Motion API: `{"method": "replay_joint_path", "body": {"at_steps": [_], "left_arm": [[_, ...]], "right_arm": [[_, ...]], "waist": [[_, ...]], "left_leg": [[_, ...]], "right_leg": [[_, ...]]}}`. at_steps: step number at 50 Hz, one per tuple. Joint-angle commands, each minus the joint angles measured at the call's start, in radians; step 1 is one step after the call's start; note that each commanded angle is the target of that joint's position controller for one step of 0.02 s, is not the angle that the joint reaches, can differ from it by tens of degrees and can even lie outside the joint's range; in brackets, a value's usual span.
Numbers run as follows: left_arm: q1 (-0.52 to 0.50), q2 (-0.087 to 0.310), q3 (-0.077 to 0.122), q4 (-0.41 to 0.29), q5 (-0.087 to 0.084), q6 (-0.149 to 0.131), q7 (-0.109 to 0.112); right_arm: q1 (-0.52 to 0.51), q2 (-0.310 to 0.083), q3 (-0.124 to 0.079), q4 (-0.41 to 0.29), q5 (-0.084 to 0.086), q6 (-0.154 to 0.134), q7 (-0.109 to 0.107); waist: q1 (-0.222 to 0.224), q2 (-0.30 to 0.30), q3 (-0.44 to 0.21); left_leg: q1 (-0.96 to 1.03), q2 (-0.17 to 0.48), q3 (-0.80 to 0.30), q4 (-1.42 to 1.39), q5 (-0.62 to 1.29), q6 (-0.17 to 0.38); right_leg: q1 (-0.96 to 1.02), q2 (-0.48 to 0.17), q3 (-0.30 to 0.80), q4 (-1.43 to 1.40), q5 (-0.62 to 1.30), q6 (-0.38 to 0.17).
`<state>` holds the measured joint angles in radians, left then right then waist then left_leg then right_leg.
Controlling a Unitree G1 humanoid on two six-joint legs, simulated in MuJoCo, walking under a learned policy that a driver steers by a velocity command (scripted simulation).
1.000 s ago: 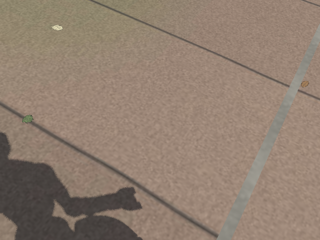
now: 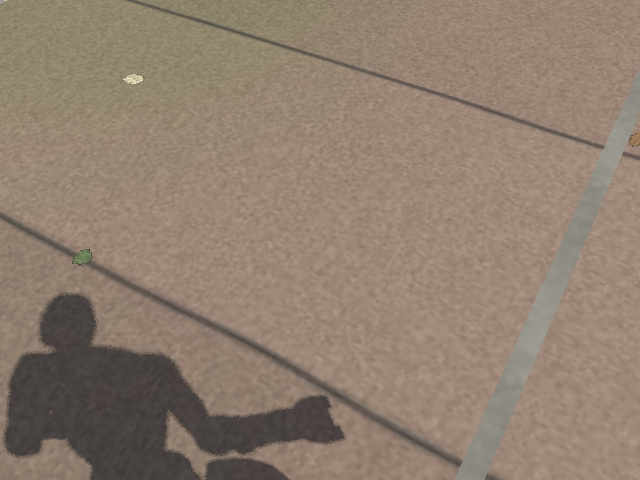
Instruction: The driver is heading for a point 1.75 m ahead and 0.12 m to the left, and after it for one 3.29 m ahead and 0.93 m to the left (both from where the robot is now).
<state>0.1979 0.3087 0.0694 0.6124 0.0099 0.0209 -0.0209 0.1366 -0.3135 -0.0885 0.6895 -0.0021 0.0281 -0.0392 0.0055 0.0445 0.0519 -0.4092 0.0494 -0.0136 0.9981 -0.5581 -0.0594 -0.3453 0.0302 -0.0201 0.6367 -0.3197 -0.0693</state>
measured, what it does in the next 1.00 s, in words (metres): walks ahead: left foot, then right foot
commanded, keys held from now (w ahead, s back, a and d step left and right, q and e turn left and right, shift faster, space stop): e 0.14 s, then no key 0.04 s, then q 0.14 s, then w+q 0.38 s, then q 0.26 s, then no key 0.04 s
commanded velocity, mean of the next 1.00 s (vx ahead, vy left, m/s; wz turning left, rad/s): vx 0.16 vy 0.00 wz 0.15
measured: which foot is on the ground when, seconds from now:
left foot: up 0.00-0.38, down 0.40-0.70, up 0.72-1.00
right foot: down 0.00-0.46, up 0.48-0.68, down 0.70-1.00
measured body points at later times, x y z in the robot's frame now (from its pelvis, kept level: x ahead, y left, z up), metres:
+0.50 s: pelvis +0.03 +0.01 +0.00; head +0.03 +0.02 +0.45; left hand +0.22 +0.24 -0.09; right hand +0.10 -0.27 -0.10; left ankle +0.01 +0.14 -0.73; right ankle +0.01 -0.08 -0.72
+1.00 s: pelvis +0.17 -0.02 +0.02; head +0.22 -0.01 +0.46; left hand +0.18 +0.28 -0.09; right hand +0.42 -0.22 -0.07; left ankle +0.24 +0.14 -0.68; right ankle +0.12 -0.12 -0.73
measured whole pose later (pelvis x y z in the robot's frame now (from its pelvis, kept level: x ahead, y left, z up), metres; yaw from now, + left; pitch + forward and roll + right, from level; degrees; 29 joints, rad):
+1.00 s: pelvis +0.17 -0.02 +0.02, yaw +13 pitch +2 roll +0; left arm 0.26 0.28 0.06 0.73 0.00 -0.03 0.03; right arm 0.12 -0.30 -0.07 0.61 0.02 0.00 0.02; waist 0.06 0.03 0.07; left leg -0.61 0.04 0.00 0.81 -0.19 -0.05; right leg -0.07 0.00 -0.14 0.33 -0.30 -0.03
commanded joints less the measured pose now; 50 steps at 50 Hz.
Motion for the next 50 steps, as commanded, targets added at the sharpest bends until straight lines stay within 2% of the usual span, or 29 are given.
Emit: {"method": "replay_joint_path", "body": {"at_steps": [1, 2, 3, 7, 10, 15, 16, 19, 20, 21, 22, 23, 24, 25, 26, 28, 30, 32, 34, 35, 36, 37, 38, 39, 40, 41, 43, 46, 50], "left_arm": [[0.014, 0.187, 0.047, -0.071, -0.005, -0.038, 0.012], [-0.020, 0.172, 0.039, -0.076, -0.019, -0.033, 0.021], [-0.028, 0.167, 0.033, -0.079, -0.020, -0.026, 0.029], [-0.011, 0.161, 0.031, -0.083, -0.017, -0.016, 0.047], [-0.023, 0.145, 0.024, -0.083, -0.010, -0.008, 0.054], [-0.038, 0.072, -0.012, -0.048, 0.017, -0.013, 0.035], [-0.043, 0.073, -0.014, -0.039, 0.019, -0.014, 0.030], [-0.024, 0.102, -0.011, -0.014, 0.010, -0.021, 0.024], [-0.020, 0.111, -0.010, -0.012, 0.010, -0.027, 0.025], [-0.036, 0.096, -0.014, -0.023, 0.013, -0.035, 0.025], [-0.043, 0.078, -0.016, -0.046, 0.009, -0.046, 0.026], [-0.090, 0.078, -0.012, -0.055, -0.002, -0.063, 0.029], [-0.117, 0.061, -0.010, -0.069, -0.021, -0.082, 0.028], [-0.148, 0.064, -0.006, -0.078, -0.034, -0.097, 0.025], [-0.171, 0.074, -0.001, -0.089, -0.035, -0.111, 0.018], [-0.183, 0.060, -0.001, -0.092, -0.035, -0.133, -0.004], [-0.194, 0.034, -0.007, -0.085, -0.030, -0.144, -0.019], [-0.128, 0.026, -0.002, -0.057, -0.029, -0.144, -0.025], [-0.015, 0.055, 0.019, -0.019, -0.033, -0.132, -0.013], [0.102, 0.086, 0.033, 0.001, -0.036, -0.126, 0.002], [0.217, 0.181, 0.054, 0.006, -0.009, -0.119, 0.018], [0.214, 0.221, 0.062, 0.010, 0.014, -0.112, 0.012], [0.142, 0.159, 0.043, -0.002, 0.011, -0.112, 0.016], [0.101, 0.106, 0.029, -0.011, 0.007, -0.111, 0.020], [0.060, 0.090, 0.024, -0.013, 0.005, -0.108, 0.021], [0.031, 0.084, 0.021, -0.007, -0.001, -0.103, 0.023], [0.025, 0.097, 0.024, 0.009, 0.000, -0.100, 0.033], [0.011, 0.125, 0.031, 0.034, -0.005, -0.080, 0.051], [0.010, 0.157, 0.037, 0.064, -0.024, -0.059, 0.057]], "right_arm": [[-0.052, -0.112, -0.028, -0.084, -0.002, -0.018, -0.014], [-0.048, -0.120, -0.031, -0.079, -0.007, -0.015, -0.017], [-0.035, -0.111, -0.030, -0.070, -0.006, -0.016, -0.013], [-0.030, -0.073, -0.017, -0.056, 0.002, -0.019, -0.006], [-0.028, -0.066, -0.010, -0.041, 0.005, -0.020, -0.002], [-0.019, -0.041, 0.010, -0.026, 0.007, -0.027, 0.018], [-0.015, -0.044, 0.011, -0.025, 0.010, -0.030, 0.022], [0.027, -0.055, 0.016, -0.010, 0.010, -0.042, 0.027], [0.047, -0.069, 0.016, -0.011, 0.011, -0.049, 0.025], [0.080, -0.084, 0.017, -0.010, 0.016, -0.058, 0.023], [0.104, -0.135, 0.001, 0.011, 0.023, -0.064, 0.025], [0.147, -0.136, -0.004, 0.020, 0.025, -0.073, 0.030], [0.193, -0.144, -0.004, 0.032, 0.015, -0.080, 0.035], [0.208, -0.147, -0.003, 0.033, 0.011, -0.083, 0.035], [0.228, -0.145, -0.006, 0.035, 0.013, -0.088, 0.033], [0.241, -0.147, -0.011, 0.031, 0.026, -0.088, 0.027], [0.214, -0.147, -0.014, 0.018, 0.036, -0.070, 0.019], [0.158, -0.154, -0.017, -0.010, 0.036, -0.049, 0.015], [0.139, -0.121, -0.011, -0.036, 0.032, -0.045, 0.013], [0.118, -0.077, 0.001, -0.053, 0.026, -0.052, 0.015], [0.105, 0.012, 0.027, -0.099, 0.025, -0.062, 0.013], [0.140, -0.030, 0.017, -0.127, 0.032, -0.073, 0.009], [0.168, -0.080, -0.002, -0.103, 0.036, -0.069, 0.012], [0.155, -0.099, -0.009, -0.086, 0.032, -0.059, 0.017], [0.162, -0.091, -0.013, -0.074, 0.025, -0.050, 0.020], [0.152, -0.082, -0.015, -0.073, 0.023, -0.042, 0.023], [0.121, -0.048, -0.004, -0.086, 0.023, -0.035, 0.035], [0.036, -0.008, 0.015, -0.128, 0.022, -0.033, 0.050], [-0.039, -0.016, 0.019, -0.157, 0.015, -0.040, 0.080]], "waist": [[0.016, -0.125, -0.113], [0.003, -0.132, -0.104], [-0.007, -0.145, -0.116], [0.001, -0.148, -0.140], [0.009, -0.165, -0.146], [0.032, -0.187, -0.112], [0.030, -0.184, -0.099], [0.013, -0.154, -0.069], [0.012, -0.146, -0.053], [0.009, -0.102, -0.031], [0.025, 0.014, -0.005], [-0.009, 0.094, 0.030], [-0.024, 0.195, 0.051], [-0.037, 0.213, 0.089], [-0.056, 0.197, 0.082], [-0.060, 0.132, 0.030], [-0.058, 0.115, -0.001], [-0.013, 0.127, -0.045], [0.044, 0.101, -0.092], [0.100, 0.058, -0.133], [0.136, -0.180, -0.207], [0.095, -0.324, -0.172], [0.050, -0.224, -0.083], [0.037, -0.154, -0.039], [0.016, -0.122, -0.033], [0.003, -0.142, -0.023], [0.007, -0.165, -0.024], [0.018, -0.150, -0.026], [0.032, -0.142, -0.061]], "left_leg": [[-0.267, -0.012, -0.082, 0.220, 0.031, 0.003], [-0.252, -0.006, -0.086, 0.184, 0.094, -0.003], [-0.208, -0.022, -0.076, 0.189, 0.140, -0.012], [-0.185, -0.052, -0.074, 0.060, 0.214, -0.035], [-0.143, -0.037, -0.070, -0.065, 0.238, -0.046], [0.081, 0.000, -0.035, -0.287, 0.229, -0.029], [0.115, -0.004, -0.027, -0.337, 0.238, -0.021], [0.225, -0.054, 0.034, -0.498, 0.292, 0.031], [0.225, -0.037, 0.005, -0.476, 0.243, 0.062], [0.217, 0.004, -0.054, -0.490, 0.207, 0.110], [0.155, 0.034, -0.159, -0.553, 0.026, 0.183], [0.130, 0.093, -0.304, -0.671, -0.128, 0.243], [0.176, 0.195, -0.503, -0.786, -0.197, 0.298], [0.212, 0.232, -0.604, -0.820, -0.141, 0.331], [0.277, 0.249, -0.624, -0.815, -0.063, 0.337], [0.387, 0.219, -0.562, -0.780, 0.077, 0.315], [0.365, 0.141, -0.449, -0.758, 0.187, 0.274], [0.242, 0.081, -0.374, -0.729, 0.280, 0.246], [0.087, 0.040, -0.343, -0.657, 0.287, 0.194], [-0.038, 0.000, -0.309, -0.534, 0.238, 0.150], [-0.221, -0.109, -0.176, -0.201, 0.122, 0.074], [-0.340, -0.113, -0.155, 0.020, -0.050, 0.046], [-0.374, -0.052, -0.179, 0.146, -0.006, 0.041], [-0.362, -0.032, -0.161, 0.180, 0.055, 0.035], [-0.341, -0.019, -0.141, 0.172, 0.109, 0.027], [-0.325, -0.002, -0.117, 0.154, 0.154, 0.022], [-0.279, -0.006, -0.052, 0.113, 0.230, 0.006], [-0.253, 0.004, -0.012, -0.066, 0.319, -0.010], [-0.114, -0.018, 0.035, -0.279, 0.431, 0.023]], "right_leg": [[0.252, -0.298, 0.418, -0.289, 0.449, -0.192], [0.233, -0.269, 0.387, -0.286, 0.453, -0.165], [0.207, -0.242, 0.362, -0.289, 0.480, -0.157], [0.241, -0.210, 0.356, -0.295, 0.428, -0.160], [0.244, -0.211, 0.354, -0.298, 0.327, -0.156], [0.119, -0.195, 0.318, -0.313, 0.181, -0.154], [0.105, -0.197, 0.320, -0.313, 0.157, -0.151], [0.044, -0.155, 0.315, -0.324, -0.246, -0.100], [0.023, -0.147, 0.324, -0.304, -0.335, -0.083], [-0.011, -0.123, 0.303, -0.236, -0.353, -0.067], [-0.041, -0.033, 0.172, -0.166, -0.333, -0.026], [-0.071, 0.016, 0.067, -0.021, -0.260, 0.012], [-0.143, 0.049, -0.002, 0.097, -0.175, 0.034], [-0.214, 0.043, 0.033, 0.127, -0.203, 0.030], [-0.275, 0.023, 0.069, 0.173, -0.247, 0.028], [-0.320, -0.009, 0.089, 0.153, -0.228, 0.025], [-0.206, 0.007, 0.052, -0.005, -0.128, 0.038], [0.026, 0.047, 0.005, -0.141, 0.048, 0.058], [0.293, 0.033, 0.003, -0.211, 0.180, 0.069], [0.461, -0.043, 0.066, -0.208, 0.141, 0.050], [0.629, -0.276, 0.380, -0.300, -0.019, -0.044], [0.561, -0.448, 0.681, -0.385, 0.007, -0.156], [0.486, -0.450, 0.610, -0.369, 0.117, -0.176], [0.432, -0.399, 0.450, -0.343, 0.311, -0.149], [0.396, -0.351, 0.324, -0.329, 0.486, -0.121], [0.366, -0.317, 0.229, -0.320, 0.636, -0.098], [0.304, -0.273, 0.108, -0.342, 0.747, -0.096], [0.297, -0.272, 0.029, -0.361, 0.751, -0.118], [0.289, -0.271, -0.041, -0.330, 0.762, -0.106]]}}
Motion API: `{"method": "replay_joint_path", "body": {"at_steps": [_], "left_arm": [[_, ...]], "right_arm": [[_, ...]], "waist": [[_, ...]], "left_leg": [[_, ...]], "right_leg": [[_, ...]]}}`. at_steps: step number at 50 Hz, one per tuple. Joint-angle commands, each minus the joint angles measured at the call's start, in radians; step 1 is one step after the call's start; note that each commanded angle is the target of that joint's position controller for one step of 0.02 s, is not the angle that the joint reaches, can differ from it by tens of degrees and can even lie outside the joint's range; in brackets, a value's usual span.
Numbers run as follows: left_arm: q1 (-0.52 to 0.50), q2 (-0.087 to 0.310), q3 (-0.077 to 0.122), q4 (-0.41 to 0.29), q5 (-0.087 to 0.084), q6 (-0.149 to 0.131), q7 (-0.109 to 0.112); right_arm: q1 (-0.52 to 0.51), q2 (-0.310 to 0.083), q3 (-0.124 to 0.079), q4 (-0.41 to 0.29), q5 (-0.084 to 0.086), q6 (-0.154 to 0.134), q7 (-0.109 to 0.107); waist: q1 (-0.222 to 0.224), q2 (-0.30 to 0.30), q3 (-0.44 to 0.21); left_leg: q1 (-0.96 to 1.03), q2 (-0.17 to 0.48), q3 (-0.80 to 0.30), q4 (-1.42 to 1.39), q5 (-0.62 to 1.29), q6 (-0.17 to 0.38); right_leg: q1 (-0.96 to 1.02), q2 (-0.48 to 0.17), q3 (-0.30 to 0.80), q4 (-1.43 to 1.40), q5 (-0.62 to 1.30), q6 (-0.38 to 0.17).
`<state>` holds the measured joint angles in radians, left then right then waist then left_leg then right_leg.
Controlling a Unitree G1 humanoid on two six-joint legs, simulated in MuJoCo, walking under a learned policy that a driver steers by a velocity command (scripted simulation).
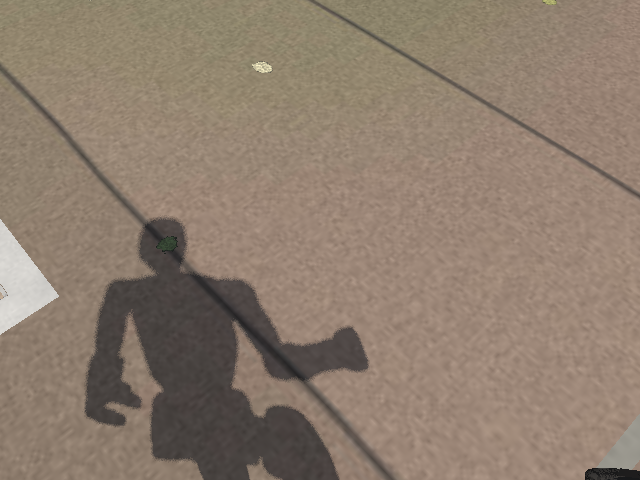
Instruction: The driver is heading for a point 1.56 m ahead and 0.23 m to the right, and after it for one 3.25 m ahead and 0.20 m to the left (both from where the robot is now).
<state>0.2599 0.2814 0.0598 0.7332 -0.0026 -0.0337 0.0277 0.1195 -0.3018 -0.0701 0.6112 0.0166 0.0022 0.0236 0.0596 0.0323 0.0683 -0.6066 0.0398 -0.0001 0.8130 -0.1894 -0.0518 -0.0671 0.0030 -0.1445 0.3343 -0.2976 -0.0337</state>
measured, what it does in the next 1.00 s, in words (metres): walks ahead, turning right: left foot, then right foot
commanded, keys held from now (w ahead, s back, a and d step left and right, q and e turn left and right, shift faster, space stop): no key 0.08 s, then e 0.72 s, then no key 0.02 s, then w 0.04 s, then w+q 0.14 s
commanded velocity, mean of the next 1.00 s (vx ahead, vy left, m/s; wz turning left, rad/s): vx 0.06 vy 0.00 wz -0.24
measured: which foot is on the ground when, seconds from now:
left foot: up 0.00-0.10, down 0.12-0.54, up 0.56-1.00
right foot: down 0.00-0.12, up 0.14-0.52, down 0.54-1.00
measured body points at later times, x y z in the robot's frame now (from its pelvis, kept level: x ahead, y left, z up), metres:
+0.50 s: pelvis +0.08 +0.00 -0.01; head +0.11 -0.02 +0.44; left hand +0.22 +0.27 -0.11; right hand +0.23 -0.28 -0.11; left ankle +0.14 +0.12 -0.74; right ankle +0.06 -0.12 -0.72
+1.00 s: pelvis +0.10 -0.03 +0.00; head +0.11 -0.05 +0.45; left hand +0.32 +0.19 -0.08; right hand +0.15 -0.34 -0.11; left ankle +0.16 +0.11 -0.71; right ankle +0.06 -0.11 -0.74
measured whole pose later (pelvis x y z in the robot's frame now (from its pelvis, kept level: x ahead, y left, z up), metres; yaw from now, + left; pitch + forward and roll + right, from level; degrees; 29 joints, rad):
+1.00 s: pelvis +0.10 -0.03 +0.00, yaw -19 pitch +1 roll +2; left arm 0.21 0.29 0.04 0.67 0.00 0.00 0.02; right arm 0.15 -0.30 -0.07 0.79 0.02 -0.02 0.00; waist 0.02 0.01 0.00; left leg -0.36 0.01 -0.01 0.67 -0.32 -0.05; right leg -0.20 0.06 0.12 0.43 -0.25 -0.06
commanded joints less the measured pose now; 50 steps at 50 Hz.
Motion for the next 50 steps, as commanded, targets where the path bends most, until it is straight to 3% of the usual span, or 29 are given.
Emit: {"method": "replay_joint_path", "body": {"at_steps": [1, 3, 4, 5, 6, 7, 8, 9, 10, 11, 12, 14, 16, 21, 24, 26, 27, 28, 29, 30, 31, 32, 33, 35, 41, 42, 45, 47, 50], "left_arm": [[-0.047, 0.191, 0.047, -0.048, -0.019, -0.004, 0.005], [-0.054, 0.207, 0.051, -0.037, -0.036, -0.005, 0.001], [-0.065, 0.205, 0.049, -0.034, -0.043, -0.006, 0.001], [-0.042, 0.180, 0.039, -0.021, -0.041, -0.009, -0.003], [-0.008, 0.135, 0.016, -0.028, -0.007, -0.019, -0.010], [0.076, 0.027, -0.030, -0.031, 0.035, -0.025, -0.031], [0.104, 0.120, -0.009, 0.026, -0.003, -0.007, -0.042], [0.031, 0.165, 0.005, 0.003, -0.035, 0.010, -0.044], [-0.018, 0.146, 0.003, -0.006, -0.034, 0.023, -0.035], [-0.027, 0.141, 0.005, 0.006, -0.022, 0.041, -0.018], [0.009, 0.134, 0.004, 0.019, -0.014, 0.059, -0.010], [0.060, 0.119, 0.004, 0.034, -0.008, 0.076, 0.003], [0.039, 0.124, 0.008, 0.019, -0.008, 0.082, 0.010], [-0.041, 0.103, 0.008, -0.036, -0.007, 0.088, 0.005], [-0.023, 0.101, 0.012, -0.045, -0.007, 0.085, -0.013], [0.051, 0.103, 0.020, -0.024, -0.003, 0.082, -0.026], [0.077, 0.135, 0.032, -0.019, 0.006, 0.080, -0.026], [0.073, 0.254, 0.060, -0.045, 0.006, 0.077, -0.007], [0.055, 0.304, 0.063, -0.079, 0.038, 0.060, -0.015], [0.027, 0.269, 0.055, -0.091, 0.055, 0.037, -0.022], [-0.020, 0.244, 0.051, -0.094, 0.038, 0.022, -0.021], [-0.062, 0.213, 0.045, -0.102, 0.013, 0.020, -0.017], [-0.084, 0.189, 0.035, -0.108, -0.004, 0.021, -0.011], [-0.063, 0.166, 0.026, -0.116, -0.003, 0.024, -0.001], [-0.022, 0.187, 0.039, -0.133, -0.005, 0.044, 0.017], [-0.018, 0.182, 0.039, -0.134, -0.006, 0.046, 0.018], [-0.009, 0.166, 0.029, -0.120, -0.001, 0.041, 0.011], [-0.002, 0.170, 0.026, -0.104, 0.005, 0.033, 0.001], [0.008, 0.193, 0.028, -0.086, 0.002, 0.019, -0.009]], "right_arm": [[-0.032, -0.038, -0.003, -0.085, -0.004, -0.015, 0.022], [-0.017, -0.066, -0.016, -0.091, -0.008, -0.018, 0.026], [0.029, -0.084, -0.026, -0.081, -0.011, -0.021, 0.024], [0.094, -0.111, -0.040, -0.063, -0.015, -0.025, 0.014], [0.157, -0.170, -0.049, -0.065, -0.030, -0.022, -0.008], [0.132, -0.171, -0.018, -0.090, -0.071, -0.023, -0.030], [0.158, -0.077, 0.003, -0.064, -0.058, -0.022, -0.024], [0.095, -0.066, 0.007, -0.056, -0.037, -0.026, -0.013], [0.034, -0.049, 0.012, -0.039, -0.025, -0.030, -0.008], [-0.015, -0.042, 0.016, -0.033, -0.027, -0.032, -0.008], [-0.059, -0.059, 0.010, -0.024, -0.036, -0.031, -0.009], [-0.094, -0.091, -0.006, -0.018, -0.047, -0.029, -0.018], [-0.084, -0.109, -0.016, -0.005, -0.042, -0.023, -0.034], [-0.074, -0.106, -0.024, 0.035, -0.034, -0.004, -0.059], [-0.085, -0.118, -0.030, 0.050, -0.020, 0.005, -0.062], [-0.101, -0.118, -0.032, 0.060, 0.002, 0.015, -0.064], [-0.057, -0.088, -0.029, 0.082, 0.009, 0.019, -0.064], [-0.023, -0.031, -0.017, 0.068, -0.026, 0.020, -0.058], [-0.150, -0.061, -0.023, 0.015, -0.029, 0.015, -0.065], [-0.166, -0.089, -0.033, 0.017, -0.020, 0.016, -0.069], [-0.136, -0.098, -0.041, 0.032, -0.013, 0.019, -0.072], [-0.103, -0.102, -0.046, 0.059, -0.020, 0.023, -0.078], [-0.085, -0.108, -0.050, 0.070, -0.028, 0.024, -0.082], [-0.064, -0.090, -0.047, 0.075, -0.020, 0.019, -0.077], [-0.091, -0.072, -0.036, 0.067, -0.009, 0.005, -0.071], [-0.079, -0.073, -0.034, 0.073, -0.007, 0.002, -0.065], [-0.090, -0.074, -0.025, 0.077, -0.002, -0.016, -0.039], [-0.094, -0.075, -0.018, 0.080, 0.002, -0.037, -0.023], [-0.093, -0.079, -0.010, 0.085, 0.012, -0.067, -0.005]], "waist": [[-0.024, -0.127, -0.085], [-0.049, -0.127, -0.109], [-0.083, -0.117, -0.136], [-0.118, -0.078, -0.181], [-0.137, 0.022, -0.268], [-0.070, 0.218, -0.413], [-0.116, 0.102, -0.533], [-0.105, 0.067, -0.380], [-0.084, 0.039, -0.267], [-0.065, 0.024, -0.203], [-0.032, 0.046, -0.169], [-0.015, 0.089, -0.157], [-0.036, 0.088, -0.158], [-0.062, 0.089, -0.128], [-0.045, 0.091, -0.141], [0.001, 0.078, -0.152], [-0.001, 0.001, -0.122], [-0.047, -0.306, -0.096], [0.008, -0.352, -0.072], [0.005, -0.239, -0.081], [-0.031, -0.188, -0.073], [-0.053, -0.135, -0.082], [-0.062, -0.140, -0.092], [-0.067, -0.147, -0.139], [-0.032, -0.163, -0.146], [-0.028, -0.167, -0.160], [0.002, -0.221, -0.110], [0.018, -0.224, -0.079], [0.025, -0.188, -0.040]], "left_leg": [[0.109, -0.020, 0.027, -0.129, 0.057, 0.031], [0.177, -0.051, 0.039, -0.209, 0.032, 0.074], [0.261, -0.076, 0.051, -0.286, 0.077, 0.102], [0.420, -0.096, 0.048, -0.383, 0.221, 0.137], [0.664, 0.060, -0.119, -0.354, 0.641, 0.202], [0.896, 0.380, -0.451, -0.273, 1.161, 0.407], [0.814, 0.404, -0.462, -0.323, 0.910, 0.467], [0.725, 0.332, -0.359, -0.368, 0.711, 0.422], [0.621, 0.271, -0.290, -0.409, 0.540, 0.358], [0.520, 0.239, -0.244, -0.442, 0.428, 0.315], [0.395, 0.208, -0.180, -0.475, 0.392, 0.295], [0.321, 0.192, -0.114, -0.503, 0.340, 0.296], [0.331, 0.215, -0.103, -0.520, 0.247, 0.310], [0.360, 0.258, -0.082, -0.545, 0.080, 0.309], [0.390, 0.269, -0.053, -0.499, 0.113, 0.281], [0.365, 0.238, 0.005, -0.402, 0.102, 0.217], [0.301, 0.185, 0.067, -0.278, 0.003, 0.140], [0.076, 0.046, 0.184, 0.028, -0.265, 0.020], [-0.057, -0.077, 0.043, 0.229, -0.500, -0.004], [-0.074, -0.050, -0.041, 0.337, -0.453, 0.008], [-0.081, -0.032, -0.065, 0.352, -0.351, 0.020], [-0.083, -0.021, -0.071, 0.343, -0.280, 0.017], [-0.074, -0.020, -0.073, 0.346, -0.225, 0.005], [-0.035, -0.038, -0.072, 0.371, -0.164, -0.014], [-0.028, -0.048, -0.088, 0.135, -0.132, -0.049], [0.003, -0.043, -0.081, 0.083, -0.121, -0.050], [0.077, -0.026, -0.039, -0.050, -0.117, -0.034], [0.129, -0.020, -0.013, -0.123, -0.136, -0.011], [0.173, -0.021, 0.010, -0.203, -0.147, 0.045]], "right_leg": [[0.020, -0.249, 0.084, -0.005, 0.753, -0.138], [0.041, -0.255, 0.087, 0.080, 0.830, -0.126], [0.035, -0.239, 0.073, 0.163, 0.856, -0.107], [-0.018, -0.196, 0.049, 0.290, 0.803, -0.074], [-0.192, -0.143, 0.028, 0.484, 0.497, -0.015], [-0.424, -0.025, 0.102, 0.792, -0.432, 0.056], [-0.369, -0.047, 0.280, 0.842, -0.437, 0.079], [-0.425, -0.076, 0.263, 0.839, -0.409, 0.090], [-0.449, -0.095, 0.248, 0.768, -0.380, 0.096], [-0.416, -0.105, 0.246, 0.708, -0.336, 0.110], [-0.322, -0.096, 0.222, 0.654, -0.275, 0.129], [-0.251, -0.070, 0.170, 0.617, -0.209, 0.146], [-0.269, -0.072, 0.154, 0.618, -0.171, 0.140], [-0.316, -0.097, 0.139, 0.570, -0.145, 0.100], [-0.262, -0.083, 0.107, 0.455, -0.115, 0.067], [-0.152, -0.041, 0.066, 0.263, 0.011, 0.022], [-0.100, -0.047, 0.132, 0.135, 0.115, -0.020], [-0.011, -0.284, 0.487, 0.027, 0.415, -0.123], [-0.099, -0.410, 0.700, -0.050, 0.477, -0.304], [-0.105, -0.373, 0.641, -0.059, 0.404, -0.300], [-0.094, -0.314, 0.558, -0.039, 0.363, -0.241], [-0.074, -0.270, 0.508, -0.021, 0.336, -0.191], [-0.062, -0.249, 0.480, -0.012, 0.381, -0.173], [-0.029, -0.221, 0.450, 0.005, 0.489, -0.174], [0.065, -0.206, 0.488, 0.022, 0.440, -0.184], [0.053, -0.197, 0.491, 0.004, 0.301, -0.185], [-0.030, -0.191, 0.526, -0.080, -0.119, -0.193], [-0.060, -0.200, 0.531, -0.100, -0.179, -0.192], [-0.081, -0.224, 0.538, -0.105, -0.221, -0.197]]}}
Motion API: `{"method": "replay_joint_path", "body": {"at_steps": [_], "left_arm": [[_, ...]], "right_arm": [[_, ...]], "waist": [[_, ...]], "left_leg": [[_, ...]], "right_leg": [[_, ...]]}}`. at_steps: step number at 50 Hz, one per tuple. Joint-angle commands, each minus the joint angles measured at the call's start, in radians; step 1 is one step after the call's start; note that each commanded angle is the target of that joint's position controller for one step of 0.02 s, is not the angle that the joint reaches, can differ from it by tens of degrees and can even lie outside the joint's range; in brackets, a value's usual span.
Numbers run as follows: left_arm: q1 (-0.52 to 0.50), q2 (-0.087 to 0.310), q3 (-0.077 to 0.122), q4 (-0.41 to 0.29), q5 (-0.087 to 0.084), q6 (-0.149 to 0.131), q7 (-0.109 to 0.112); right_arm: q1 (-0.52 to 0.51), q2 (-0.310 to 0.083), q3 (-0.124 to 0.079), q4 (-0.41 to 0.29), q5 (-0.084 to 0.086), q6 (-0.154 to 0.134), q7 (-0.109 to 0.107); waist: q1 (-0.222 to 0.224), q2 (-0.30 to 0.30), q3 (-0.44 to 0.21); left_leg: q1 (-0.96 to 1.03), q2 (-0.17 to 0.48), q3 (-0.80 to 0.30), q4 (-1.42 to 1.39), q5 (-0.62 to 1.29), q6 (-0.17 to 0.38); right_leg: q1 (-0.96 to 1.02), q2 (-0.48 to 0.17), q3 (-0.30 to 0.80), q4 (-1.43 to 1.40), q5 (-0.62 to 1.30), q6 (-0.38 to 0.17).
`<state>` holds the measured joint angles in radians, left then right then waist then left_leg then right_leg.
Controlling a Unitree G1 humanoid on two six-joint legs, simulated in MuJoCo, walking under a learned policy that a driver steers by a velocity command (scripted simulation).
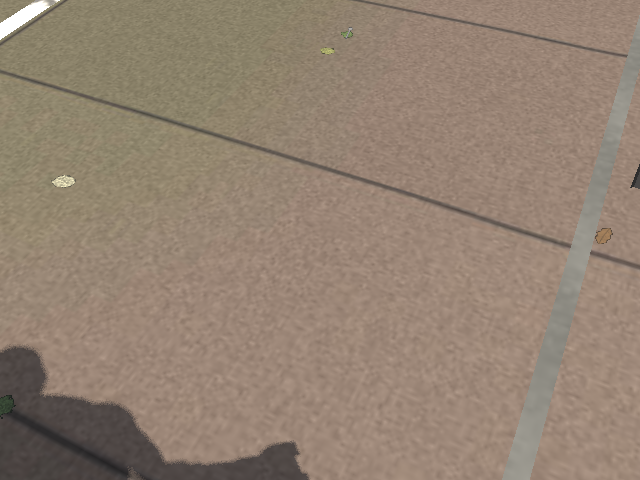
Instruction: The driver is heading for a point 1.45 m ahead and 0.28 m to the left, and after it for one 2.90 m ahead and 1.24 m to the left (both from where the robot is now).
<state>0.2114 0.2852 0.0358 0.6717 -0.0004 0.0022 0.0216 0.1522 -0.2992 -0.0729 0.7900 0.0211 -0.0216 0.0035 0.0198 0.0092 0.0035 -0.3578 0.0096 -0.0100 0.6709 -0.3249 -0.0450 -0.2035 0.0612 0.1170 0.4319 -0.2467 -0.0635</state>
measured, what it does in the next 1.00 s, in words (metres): walks ahead, turning left: left foot, then right foot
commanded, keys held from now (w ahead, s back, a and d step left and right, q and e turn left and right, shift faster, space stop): w+q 0.58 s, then w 0.16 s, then w+e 0.26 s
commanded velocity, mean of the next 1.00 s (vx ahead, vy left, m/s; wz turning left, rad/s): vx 0.44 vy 0.00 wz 0.26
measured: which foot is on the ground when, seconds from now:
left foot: up 0.00-0.08, down 0.10-0.54, up 0.56-0.96, down 0.98-1.00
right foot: down 0.00-0.10, up 0.12-0.52, down 0.54-0.98, up 1.00-1.00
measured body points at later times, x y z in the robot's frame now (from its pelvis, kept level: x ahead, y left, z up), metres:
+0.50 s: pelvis +0.20 +0.04 -0.01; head +0.24 +0.07 +0.43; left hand +0.41 +0.32 -0.07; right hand +0.23 -0.25 -0.13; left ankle +0.02 +0.13 -0.74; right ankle +0.37 -0.05 -0.73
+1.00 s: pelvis +0.45 +0.15 -0.02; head +0.47 +0.17 +0.43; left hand +0.33 +0.41 -0.15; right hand +0.76 +0.02 -0.07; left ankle +0.51 +0.29 -0.75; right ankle +0.38 -0.05 -0.74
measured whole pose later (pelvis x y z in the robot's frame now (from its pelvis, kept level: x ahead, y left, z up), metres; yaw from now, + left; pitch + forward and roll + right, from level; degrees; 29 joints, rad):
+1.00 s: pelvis +0.45 +0.15 -0.02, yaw +18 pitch +2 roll -2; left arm 0.44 0.31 0.07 0.84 -0.02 -0.06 -0.01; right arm 0.02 -0.27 -0.02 0.63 0.01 -0.09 0.03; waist 0.10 0.01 0.04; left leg -0.46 0.03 -0.02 0.53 -0.10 0.02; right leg -0.05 -0.02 0.02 0.46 -0.42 0.02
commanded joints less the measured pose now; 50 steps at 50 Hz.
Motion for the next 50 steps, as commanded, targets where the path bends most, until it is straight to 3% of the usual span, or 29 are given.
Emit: {"method": "replay_joint_path", "body": {"at_steps": [1, 4, 5, 6, 7, 8, 9, 12, 18, 20, 23, 25, 26, 27, 28, 29, 30, 31, 32, 33, 35, 37, 39, 41, 44, 46, 48, 49, 50], "left_arm": [[0.050, 0.190, 0.052, -0.021, -0.003, -0.021, -0.006], [0.017, 0.150, 0.038, -0.019, -0.005, -0.031, -0.015], [-0.013, 0.103, 0.024, -0.030, 0.005, -0.038, -0.017], [-0.038, 0.047, 0.008, -0.073, 0.017, -0.056, -0.020], [-0.105, 0.117, 0.028, -0.119, -0.006, -0.079, -0.013], [-0.107, 0.161, 0.042, -0.114, -0.028, -0.096, -0.015], [-0.107, 0.152, 0.040, -0.103, -0.028, -0.107, -0.022], [-0.140, 0.121, 0.042, -0.108, 0.008, -0.123, -0.038], [-0.277, 0.033, 0.015, -0.144, -0.004, -0.123, -0.055], [-0.310, 0.048, 0.020, -0.153, -0.013, -0.125, -0.058], [-0.280, 0.096, 0.039, -0.150, -0.022, -0.128, -0.054], [-0.164, 0.139, 0.062, -0.125, -0.020, -0.132, -0.042], [-0.039, 0.171, 0.079, -0.099, -0.015, -0.132, -0.032], [0.138, 0.226, 0.092, -0.084, 0.002, -0.126, -0.020], [0.180, 0.282, 0.099, -0.052, 0.017, -0.116, -0.032], [0.145, 0.165, 0.076, -0.064, 0.009, -0.114, -0.035], [0.094, 0.113, 0.061, -0.061, 0.001, -0.111, -0.030], [0.057, 0.102, 0.055, -0.047, 0.004, -0.108, -0.033], [0.037, 0.086, 0.050, -0.031, 0.010, -0.106, -0.036], [0.023, 0.079, 0.047, -0.022, 0.020, -0.109, -0.036], [0.017, 0.073, 0.048, -0.001, 0.007, -0.121, -0.039], [0.020, 0.102, 0.056, 0.022, -0.007, -0.128, -0.040], [0.027, 0.132, 0.062, 0.035, -0.015, -0.124, -0.040], [0.034, 0.157, 0.067, 0.041, -0.024, -0.113, -0.039], [0.103, 0.197, 0.077, 0.066, -0.036, -0.101, -0.037], [0.128, 0.206, 0.079, 0.079, -0.037, -0.089, -0.033], [0.135, 0.193, 0.070, 0.087, -0.032, -0.078, -0.029], [0.144, 0.150, 0.054, 0.087, -0.021, -0.078, -0.029], [0.158, 0.061, 0.021, 0.053, 0.011, -0.079, -0.028]], "right_arm": [[-0.106, -0.078, -0.005, -0.086, 0.011, -0.052, 0.020], [0.041, -0.077, -0.005, -0.023, 0.011, -0.066, 0.024], [0.129, -0.099, -0.010, 0.002, 0.014, -0.068, 0.021], [0.217, -0.198, -0.030, 0.017, 0.010, -0.069, 0.015], [0.274, -0.244, -0.046, 0.024, -0.001, -0.075, 0.028], [0.247, -0.192, -0.031, 0.011, -0.005, -0.085, 0.031], [0.225, -0.153, -0.020, -0.001, -0.007, -0.089, 0.028], [0.221, -0.113, -0.004, -0.016, -0.001, -0.068, 0.010], [0.260, -0.146, -0.015, -0.024, 0.000, -0.035, -0.030], [0.289, -0.153, -0.018, -0.019, 0.007, -0.031, -0.034], [0.276, -0.164, -0.026, -0.023, 0.016, -0.028, -0.038], [0.245, -0.161, -0.030, -0.036, 0.010, -0.023, -0.035], [0.229, -0.140, -0.024, -0.050, 0.001, -0.022, -0.029], [0.227, -0.076, -0.002, -0.085, -0.024, -0.023, -0.025], [0.388, 0.031, 0.029, -0.109, 0.009, -0.033, -0.022], [0.362, -0.092, 0.006, -0.081, 0.032, -0.032, -0.025], [0.247, -0.144, -0.009, -0.093, 0.030, -0.031, -0.023], [0.193, -0.128, -0.005, -0.102, 0.016, -0.032, -0.024], [0.154, -0.112, -0.005, -0.113, 0.001, -0.035, -0.020], [0.155, -0.093, -0.004, -0.118, 0.005, -0.033, -0.013], [0.156, -0.053, 0.007, -0.119, 0.008, -0.026, -0.006], [0.100, -0.032, 0.020, -0.142, -0.006, -0.023, -0.002], [0.035, -0.022, 0.034, -0.163, -0.022, -0.038, 0.008], [-0.034, -0.025, 0.041, -0.175, -0.019, -0.055, 0.019], [-0.113, -0.060, 0.033, -0.202, -0.008, -0.067, 0.030], [-0.119, -0.089, 0.021, -0.209, -0.005, -0.074, 0.032], [-0.021, -0.123, -0.002, -0.182, -0.005, -0.077, 0.026], [0.106, -0.166, -0.026, -0.153, -0.011, -0.076, 0.015], [0.269, -0.251, -0.046, -0.142, -0.031, -0.070, 0.000]], "waist": [[0.051, -0.153, 0.030], [-0.032, -0.106, 0.008], [-0.069, -0.052, -0.007], [-0.070, 0.170, -0.036], [-0.110, 0.261, 0.025], [-0.097, 0.158, 0.074], [-0.089, 0.130, 0.080], [-0.075, 0.094, 0.054], [-0.106, 0.104, 0.065], [-0.114, 0.112, 0.067], [-0.076, 0.128, 0.060], [-0.006, 0.136, 0.000], [0.059, 0.118, -0.095], [0.124, 0.019, -0.278], [0.032, -0.360, -0.423], [0.048, -0.262, -0.320], [0.064, -0.156, -0.163], [0.045, -0.070, -0.081], [0.028, -0.059, -0.028], [0.001, -0.091, -0.011], [-0.019, -0.106, 0.004], [-0.023, -0.087, 0.038], [-0.013, -0.070, 0.048], [0.006, -0.066, 0.057], [0.027, -0.069, 0.051], [0.012, -0.076, 0.043], [-0.055, -0.078, -0.008], [-0.117, -0.059, -0.090], [-0.167, 0.108, -0.260]], "left_leg": [[-0.043, 0.006, 0.029, -0.099, 0.005, 0.059], [0.193, -0.020, 0.042, -0.217, 0.055, 0.116], [0.295, 0.045, -0.064, -0.257, 0.019, 0.146], [0.427, 0.224, -0.383, -0.364, -0.078, 0.246], [0.473, 0.357, -0.710, -0.483, -0.206, 0.385], [0.473, 0.359, -0.705, -0.487, -0.236, 0.385], [0.486, 0.305, -0.614, -0.482, -0.189, 0.353], [0.460, 0.206, -0.423, -0.478, 0.116, 0.294], [0.245, 0.106, -0.264, -0.463, 0.328, 0.246], [0.215, 0.125, -0.296, -0.451, 0.314, 0.239], [0.256, 0.166, -0.361, -0.403, 0.342, 0.210], [0.261, 0.146, -0.353, -0.277, 0.536, 0.181], [0.216, 0.088, -0.316, -0.107, 0.594, 0.149], [0.072, 0.023, -0.269, 0.180, 0.396, 0.122], [-0.259, -0.114, -0.182, 0.503, -0.259, 0.070], [-0.369, -0.029, -0.195, 0.632, -0.235, 0.063], [-0.392, 0.007, -0.162, 0.637, -0.135, 0.064], [-0.357, 0.043, -0.133, 0.612, -0.065, 0.062], [-0.335, 0.063, -0.128, 0.569, -0.031, 0.062], [-0.292, 0.083, -0.128, 0.542, -0.011, 0.064], [-0.266, 0.090, -0.107, 0.470, -0.010, 0.062], [-0.291, 0.104, -0.089, 0.353, 0.016, 0.051], [-0.265, 0.115, -0.060, 0.205, 0.122, 0.045], [-0.192, 0.088, -0.031, 0.056, 0.223, 0.038], [-0.121, 0.054, -0.031, -0.062, 0.298, 0.032], [-0.072, 0.039, -0.034, -0.122, 0.278, 0.046], [0.109, 0.014, -0.009, -0.179, 0.241, 0.076], [0.298, 0.044, -0.029, -0.181, 0.232, 0.104], [0.557, 0.272, -0.263, -0.175, 0.206, 0.167]], "right_leg": [[0.041, -0.283, 0.267, -0.196, -0.278, -0.163], [-0.074, -0.234, 0.185, -0.108, -0.270, -0.119], [-0.150, -0.184, 0.109, 0.025, -0.209, -0.077], [-0.329, -0.045, -0.073, 0.329, -0.187, 0.006], [-0.579, 0.007, -0.091, 0.543, -0.344, 0.042], [-0.660, -0.053, -0.030, 0.634, -0.306, 0.036], [-0.681, -0.080, -0.021, 0.655, -0.207, 0.033], [-0.626, -0.109, -0.050, 0.545, -0.038, 0.063], [-0.382, -0.036, -0.115, 0.176, 0.207, 0.128], [-0.314, -0.022, -0.105, 0.116, 0.252, 0.127], [-0.241, -0.037, -0.059, 0.064, 0.237, 0.098], [-0.079, -0.029, -0.080, 0.029, 0.190, 0.053], [0.110, -0.062, -0.069, 0.016, 0.204, 0.015], [0.403, -0.236, 0.106, 0.055, 0.088, -0.052], [0.675, -0.487, 0.604, -0.068, -0.128, -0.209], [0.583, -0.478, 0.665, -0.144, -0.296, -0.191], [0.436, -0.427, 0.485, -0.156, -0.245, -0.155], [0.304, -0.380, 0.355, -0.167, -0.095, -0.140], [0.208, -0.339, 0.271, -0.190, 0.009, -0.139], [0.142, -0.313, 0.209, -0.217, 0.061, -0.137], [0.087, -0.298, 0.140, -0.262, 0.120, -0.157], [0.056, -0.312, 0.096, -0.302, 0.170, -0.179], [0.034, -0.290, 0.054, -0.315, 0.204, -0.183], [-0.003, -0.254, 0.007, -0.308, 0.224, -0.163], [0.024, -0.279, 0.033, -0.276, 0.199, -0.137], [0.063, -0.300, 0.064, -0.232, 0.172, -0.112], [0.048, -0.268, 0.044, -0.102, 0.255, -0.070], [-0.013, -0.207, -0.001, 0.082, 0.275, -0.033], [-0.188, -0.121, -0.066, 0.432, -0.022, 0.020]]}}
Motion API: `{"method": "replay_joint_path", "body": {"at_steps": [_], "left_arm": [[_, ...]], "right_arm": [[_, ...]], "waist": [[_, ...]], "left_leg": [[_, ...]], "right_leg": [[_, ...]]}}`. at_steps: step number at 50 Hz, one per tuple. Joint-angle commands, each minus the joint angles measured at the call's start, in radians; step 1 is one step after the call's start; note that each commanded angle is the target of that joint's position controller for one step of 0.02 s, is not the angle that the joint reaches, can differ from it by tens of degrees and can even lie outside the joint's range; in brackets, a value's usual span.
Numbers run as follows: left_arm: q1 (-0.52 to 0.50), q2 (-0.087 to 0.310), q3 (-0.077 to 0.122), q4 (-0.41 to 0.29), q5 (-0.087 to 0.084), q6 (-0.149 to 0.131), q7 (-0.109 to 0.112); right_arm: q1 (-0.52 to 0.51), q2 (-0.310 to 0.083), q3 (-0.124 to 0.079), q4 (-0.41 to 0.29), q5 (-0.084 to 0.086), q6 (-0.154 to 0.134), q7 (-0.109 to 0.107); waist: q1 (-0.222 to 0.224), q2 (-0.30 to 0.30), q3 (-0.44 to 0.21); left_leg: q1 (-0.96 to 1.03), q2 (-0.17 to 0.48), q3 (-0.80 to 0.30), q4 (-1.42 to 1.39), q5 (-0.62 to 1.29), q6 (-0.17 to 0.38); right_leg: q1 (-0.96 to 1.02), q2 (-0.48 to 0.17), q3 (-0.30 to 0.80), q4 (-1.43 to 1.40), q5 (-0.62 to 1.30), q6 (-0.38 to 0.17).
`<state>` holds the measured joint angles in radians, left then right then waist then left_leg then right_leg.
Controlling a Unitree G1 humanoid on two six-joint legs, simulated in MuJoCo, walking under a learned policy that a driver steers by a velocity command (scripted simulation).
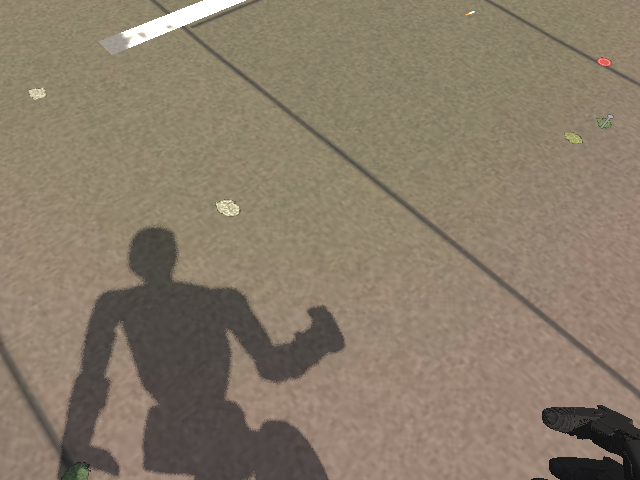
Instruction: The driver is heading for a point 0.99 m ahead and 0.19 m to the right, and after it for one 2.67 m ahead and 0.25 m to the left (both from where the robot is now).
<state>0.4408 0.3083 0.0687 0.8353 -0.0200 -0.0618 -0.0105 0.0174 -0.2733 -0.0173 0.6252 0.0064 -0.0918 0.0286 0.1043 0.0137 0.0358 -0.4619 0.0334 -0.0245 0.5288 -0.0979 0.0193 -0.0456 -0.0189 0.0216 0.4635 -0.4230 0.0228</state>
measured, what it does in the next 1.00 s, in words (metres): walks ahead, turning right: right foot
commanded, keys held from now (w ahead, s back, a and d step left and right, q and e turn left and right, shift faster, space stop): w+e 0.60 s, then w+q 0.40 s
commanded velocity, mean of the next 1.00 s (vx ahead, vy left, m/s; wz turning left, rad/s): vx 0.50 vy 0.00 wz -0.28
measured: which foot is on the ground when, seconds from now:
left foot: down 0.00-0.50, up 0.52-1.00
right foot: up 0.00-0.50, down 0.52-1.00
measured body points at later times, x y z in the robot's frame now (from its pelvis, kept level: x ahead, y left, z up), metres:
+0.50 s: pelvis +0.25 -0.03 -0.01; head +0.29 -0.05 +0.44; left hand +0.54 +0.12 -0.08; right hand +0.19 -0.33 -0.13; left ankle +0.11 +0.12 -0.72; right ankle +0.35 -0.16 -0.72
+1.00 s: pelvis +0.52 -0.12 +0.00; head +0.55 -0.13 +0.45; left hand +0.66 +0.14 -0.11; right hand +0.63 -0.41 -0.09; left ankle +0.73 -0.06 -0.70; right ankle +0.35 -0.16 -0.73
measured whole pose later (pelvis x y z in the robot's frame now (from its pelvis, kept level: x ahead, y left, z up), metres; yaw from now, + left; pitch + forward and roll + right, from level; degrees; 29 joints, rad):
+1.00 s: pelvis +0.52 -0.12 +0.00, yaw -17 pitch +2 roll -2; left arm 0.30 0.29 0.05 0.79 0.00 -0.06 0.00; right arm 0.13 -0.27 -0.03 0.72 0.02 -0.08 0.06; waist 0.06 0.04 0.02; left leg -0.61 0.05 0.01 0.56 0.04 0.04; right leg 0.11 0.08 -0.08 0.22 -0.36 -0.06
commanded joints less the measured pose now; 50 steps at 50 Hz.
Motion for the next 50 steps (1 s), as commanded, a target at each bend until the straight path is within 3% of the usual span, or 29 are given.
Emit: {"method": "replay_joint_path", "body": {"at_steps": [1, 2, 3, 4, 5, 7, 11, 16, 20, 21, 23, 24, 25, 26, 27, 28, 29, 30, 31, 32, 33, 35, 37, 40, 43, 47, 49, 50], "left_arm": [[0.038, -0.010, -0.024, -0.131, -0.008, -0.025, 0.009], [-0.007, 0.099, 0.004, -0.112, -0.031, -0.022, 0.013], [-0.074, 0.128, 0.015, -0.128, -0.034, -0.018, 0.013], [-0.099, 0.115, 0.015, -0.127, -0.023, -0.011, 0.016], [-0.111, 0.103, 0.018, -0.128, -0.013, -0.003, 0.015], [-0.101, 0.069, 0.016, -0.123, -0.015, 0.017, 0.008], [-0.178, 0.036, 0.009, -0.164, -0.005, 0.035, 0.004], [-0.327, 0.009, -0.010, -0.217, -0.002, 0.026, -0.028], [-0.427, 0.019, -0.012, -0.274, -0.004, 0.027, -0.050], [-0.434, 0.027, -0.009, -0.285, -0.003, 0.028, -0.054], [-0.390, 0.061, 0.009, -0.292, 0.000, 0.034, -0.056], [-0.301, 0.093, 0.028, -0.275, -0.001, 0.039, -0.053], [-0.144, 0.141, 0.058, -0.235, -0.005, 0.043, -0.042], [0.008, 0.223, 0.091, -0.198, -0.008, 0.056, -0.020], [-0.050, 0.326, 0.098, -0.215, -0.013, 0.043, -0.017], [-0.028, 0.234, 0.072, -0.244, -0.007, 0.025, -0.024], [-0.063, 0.183, 0.056, -0.230, 0.002, 0.009, -0.028], [-0.119, 0.158, 0.047, -0.230, -0.001, 0.001, -0.027], [-0.187, 0.112, 0.033, -0.236, 0.003, 0.001, -0.023], [-0.223, 0.080, 0.020, -0.248, 0.020, -0.003, -0.018], [-0.236, 0.073, 0.017, -0.245, 0.025, -0.007, -0.016], [-0.217, 0.092, 0.018, -0.214, 0.022, -0.020, -0.012], [-0.190, 0.110, 0.020, -0.185, 0.024, -0.027, -0.004], [-0.177, 0.108, 0.014, -0.159, 0.027, -0.029, 0.004], [-0.142, 0.128, 0.016, -0.125, 0.026, -0.032, 0.006], [-0.107, 0.133, 0.022, -0.081, 0.020, -0.014, 0.009], [-0.116, 0.144, 0.027, -0.074, 0.016, 0.000, 0.017], [-0.130, 0.157, 0.031, -0.078, 0.016, 0.007, 0.023]], "right_arm": [[0.414, -0.311, -0.104, 0.031, -0.031, 0.009, -0.017], [0.372, -0.215, -0.082, 0.025, -0.017, 0.006, -0.011], [0.322, -0.166, -0.067, 0.028, -0.006, 0.003, -0.009], [0.263, -0.133, -0.057, 0.028, -0.010, 0.000, -0.006], [0.222, -0.104, -0.052, 0.033, -0.016, -0.004, -0.005], [0.192, -0.090, -0.054, 0.047, -0.024, -0.019, -0.009], [0.208, -0.121, -0.072, 0.086, -0.021, -0.033, -0.023], [0.242, -0.170, -0.086, 0.117, -0.013, -0.014, -0.037], [0.293, -0.201, -0.099, 0.148, 0.008, 0.010, -0.038], [0.294, -0.211, -0.102, 0.152, 0.012, 0.017, -0.038], [0.285, -0.244, -0.111, 0.149, 0.021, 0.030, -0.044], [0.277, -0.255, -0.114, 0.146, 0.025, 0.038, -0.046], [0.263, -0.245, -0.109, 0.140, 0.030, 0.043, -0.049], [0.284, -0.195, -0.089, 0.123, 0.005, 0.036, -0.051], [0.373, -0.052, -0.043, 0.061, -0.028, 0.009, -0.036], [0.253, -0.143, -0.054, 0.050, 0.007, -0.027, -0.025], [0.165, -0.184, -0.066, 0.019, 0.040, -0.044, -0.019], [0.162, -0.170, -0.060, 0.022, 0.027, -0.052, -0.026], [0.190, -0.169, -0.063, 0.047, 0.004, -0.049, -0.031], [0.227, -0.170, -0.066, 0.065, -0.001, -0.036, -0.028], [0.250, -0.162, -0.065, 0.078, -0.002, -0.022, -0.026], [0.259, -0.131, -0.058, 0.091, -0.005, 0.001, -0.025], [0.200, -0.110, -0.049, 0.074, -0.002, 0.012, -0.028], [0.126, -0.092, -0.040, 0.063, 0.006, 0.006, -0.017], [0.041, -0.074, -0.031, 0.040, 0.017, -0.001, -0.001], [-0.019, -0.075, -0.030, 0.000, 0.019, -0.004, 0.026], [-0.011, -0.080, -0.033, -0.015, 0.014, -0.004, 0.040], [0.019, -0.093, -0.039, -0.017, 0.011, -0.001, 0.042]], "waist": [[-0.191, 0.347, -0.375], [-0.207, 0.201, -0.264], [-0.194, 0.153, -0.160], [-0.163, 0.101, -0.115], [-0.139, 0.105, -0.075], [-0.109, 0.114, -0.056], [-0.108, 0.048, -0.006], [-0.159, 0.023, 0.042], [-0.183, 0.019, 0.073], [-0.175, 0.026, 0.067], [-0.129, 0.064, 0.007], [-0.074, 0.072, -0.051], [0.016, 0.054, -0.134], [0.071, -0.053, -0.219], [-0.071, -0.295, -0.306], [0.016, -0.157, -0.388], [0.017, -0.108, -0.234], [-0.033, -0.033, -0.152], [-0.078, -0.016, -0.109], [-0.108, -0.049, -0.102], [-0.120, -0.057, -0.100], [-0.124, -0.054, -0.084], [-0.105, -0.055, -0.044], [-0.069, -0.065, -0.012], [-0.026, -0.060, 0.024], [-0.008, -0.045, 0.055], [-0.028, -0.058, 0.037], [-0.051, -0.077, 0.005]], "left_leg": [[0.796, 0.397, -0.665, -0.197, -0.303, 0.220], [0.704, 0.367, -0.645, -0.248, -0.419, 0.200], [0.609, 0.339, -0.490, -0.252, -0.370, 0.174], [0.514, 0.296, -0.383, -0.268, -0.247, 0.160], [0.444, 0.259, -0.293, -0.292, -0.152, 0.155], [0.368, 0.229, -0.173, -0.341, -0.025, 0.153], [0.370, 0.239, -0.033, -0.385, 0.133, 0.173], [0.408, 0.230, 0.115, -0.403, 0.159, 0.154], [0.515, 0.258, 0.173, -0.359, 0.227, 0.132], [0.540, 0.262, 0.189, -0.325, 0.309, 0.122], [0.570, 0.258, 0.222, -0.189, 0.648, 0.101], [0.561, 0.246, 0.239, -0.048, 0.782, 0.089], [0.474, 0.211, 0.266, 0.160, 0.770, 0.058], [0.218, 0.164, 0.261, 0.468, 0.417, 0.010], [-0.220, -0.049, 0.140, 0.801, -0.489, -0.049], [-0.320, -0.043, -0.070, 0.881, -0.493, -0.033], [-0.383, -0.002, -0.068, 0.845, -0.386, -0.012], [-0.341, 0.040, -0.065, 0.758, -0.300, -0.004], [-0.272, 0.081, -0.056, 0.674, -0.243, -0.013], [-0.197, 0.108, -0.059, 0.637, -0.199, -0.019], [-0.157, 0.114, -0.047, 0.616, -0.178, -0.030], [-0.141, 0.117, -0.023, 0.566, -0.131, -0.055], [-0.191, 0.122, -0.017, 0.476, -0.027, -0.068], [-0.183, 0.102, -0.005, 0.274, 0.182, -0.055], [-0.167, 0.070, 0.010, 0.129, 0.284, -0.036], [-0.259, 0.039, 0.003, 0.041, 0.196, 0.007], [-0.248, 0.012, 0.031, 0.024, 0.094, 0.037], [-0.193, -0.018, 0.063, 0.028, 0.037, 0.055]], "right_leg": [[-0.618, 0.053, 0.048, 0.676, -0.180, -0.036], [-0.704, 0.005, 0.118, 0.791, -0.126, -0.033], [-0.736, -0.031, 0.104, 0.799, -0.035, -0.041], [-0.699, -0.066, 0.092, 0.775, 0.042, -0.035], [-0.672, -0.091, 0.094, 0.733, 0.097, -0.030], [-0.600, -0.111, 0.088, 0.707, 0.161, -0.020], [-0.662, -0.115, 0.096, 0.587, 0.269, -0.001], [-0.635, -0.099, 0.018, 0.316, 0.443, -0.017], [-0.645, -0.081, -0.037, 0.206, 0.385, -0.060], [-0.628, -0.066, -0.056, 0.189, 0.347, -0.077], [-0.511, 0.000, -0.115, 0.182, 0.248, -0.118], [-0.391, 0.045, -0.140, 0.173, 0.213, -0.145], [-0.159, 0.089, -0.144, 0.106, 0.271, -0.183], [0.149, -0.014, 0.049, 0.087, 0.289, -0.238], [0.433, -0.262, 0.638, -0.025, 0.098, -0.427], [0.450, -0.313, 0.805, -0.169, -0.018, -0.436], [0.340, -0.289, 0.663, -0.193, 0.060, -0.386], [0.196, -0.245, 0.544, -0.188, 0.169, -0.353], [0.076, -0.211, 0.422, -0.190, 0.295, -0.323], [-0.004, -0.188, 0.355, -0.208, 0.397, -0.311], [-0.049, -0.177, 0.316, -0.229, 0.468, -0.310], [-0.108, -0.168, 0.221, -0.258, 0.588, -0.310], [-0.117, -0.154, 0.147, -0.286, 0.620, -0.291], [-0.107, -0.114, 0.043, -0.312, 0.558, -0.236], [-0.064, -0.143, 0.007, -0.343, 0.483, -0.216], [0.121, -0.209, -0.022, -0.291, 0.571, -0.208], [0.188, -0.227, -0.042, -0.218, 0.756, -0.189], [0.204, -0.225, -0.058, -0.154, 0.937, -0.175]]}}
Velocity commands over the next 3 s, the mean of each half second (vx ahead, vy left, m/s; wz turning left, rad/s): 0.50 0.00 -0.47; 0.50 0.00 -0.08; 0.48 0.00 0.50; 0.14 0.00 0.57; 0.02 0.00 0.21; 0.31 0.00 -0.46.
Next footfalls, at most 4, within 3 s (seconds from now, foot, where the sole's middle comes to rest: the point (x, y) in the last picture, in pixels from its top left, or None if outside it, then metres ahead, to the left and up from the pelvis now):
0.52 right None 0.39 -0.17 -0.76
1.06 left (399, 349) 0.76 -0.08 -0.76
1.52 right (496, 273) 1.00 -0.32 -0.76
1.96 left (392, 278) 0.96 -0.06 -0.76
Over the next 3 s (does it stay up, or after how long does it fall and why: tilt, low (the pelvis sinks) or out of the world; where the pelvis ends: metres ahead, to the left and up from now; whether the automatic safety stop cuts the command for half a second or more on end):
stays up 1.09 -0.23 -0.01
